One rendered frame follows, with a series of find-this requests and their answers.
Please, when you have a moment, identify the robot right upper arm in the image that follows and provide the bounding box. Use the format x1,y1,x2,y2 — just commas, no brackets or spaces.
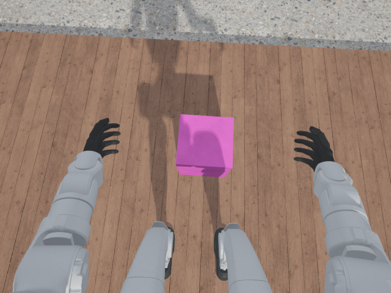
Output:
324,256,391,293

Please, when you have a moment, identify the left robot foot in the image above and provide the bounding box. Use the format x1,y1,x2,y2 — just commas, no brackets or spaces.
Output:
164,227,175,279

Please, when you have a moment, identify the right robot foot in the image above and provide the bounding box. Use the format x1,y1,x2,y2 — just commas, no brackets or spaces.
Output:
214,228,228,281

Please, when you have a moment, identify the right robot hand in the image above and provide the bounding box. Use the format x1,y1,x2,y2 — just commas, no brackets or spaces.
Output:
294,126,335,172

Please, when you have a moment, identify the right robot forearm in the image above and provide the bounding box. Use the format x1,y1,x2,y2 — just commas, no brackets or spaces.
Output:
313,161,391,266

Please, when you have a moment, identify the robot left upper arm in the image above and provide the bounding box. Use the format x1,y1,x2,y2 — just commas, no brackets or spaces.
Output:
10,245,89,293

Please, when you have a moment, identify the robot foot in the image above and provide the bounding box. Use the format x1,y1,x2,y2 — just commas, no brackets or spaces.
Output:
214,228,228,281
164,227,175,279

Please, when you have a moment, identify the left robot forearm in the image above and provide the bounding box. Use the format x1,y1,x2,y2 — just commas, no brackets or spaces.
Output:
13,151,103,292

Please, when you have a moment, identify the carton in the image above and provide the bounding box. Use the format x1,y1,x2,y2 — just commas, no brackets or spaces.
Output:
176,114,234,178

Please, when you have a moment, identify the left robot hand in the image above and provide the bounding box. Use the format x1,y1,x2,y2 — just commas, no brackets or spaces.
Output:
83,118,120,158

